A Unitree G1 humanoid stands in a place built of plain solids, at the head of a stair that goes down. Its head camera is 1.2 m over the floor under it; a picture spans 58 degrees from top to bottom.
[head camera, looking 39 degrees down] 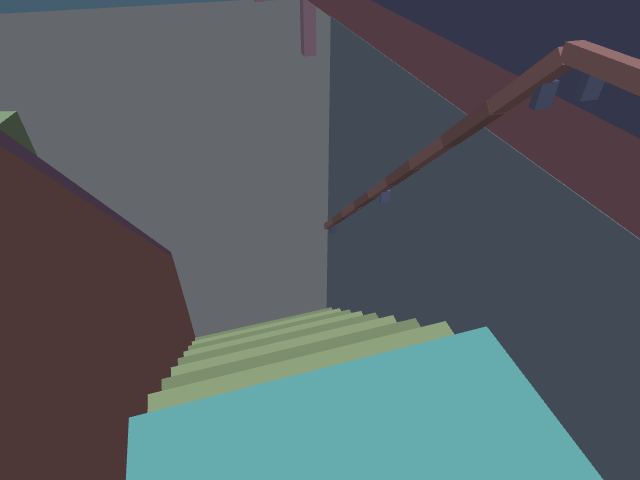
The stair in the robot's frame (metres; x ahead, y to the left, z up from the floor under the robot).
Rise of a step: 0.21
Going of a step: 0.21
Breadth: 1.20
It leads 17 degrees to the left of straight ahead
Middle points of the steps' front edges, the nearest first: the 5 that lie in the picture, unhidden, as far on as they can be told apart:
0.83 -0.02 0.00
1.03 0.05 -0.21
1.24 0.11 -0.43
1.44 0.17 -0.64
1.65 0.23 -0.85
